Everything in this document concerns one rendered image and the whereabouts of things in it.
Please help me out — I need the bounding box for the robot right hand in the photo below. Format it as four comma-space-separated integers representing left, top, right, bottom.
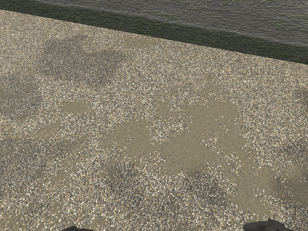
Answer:
243, 218, 296, 231

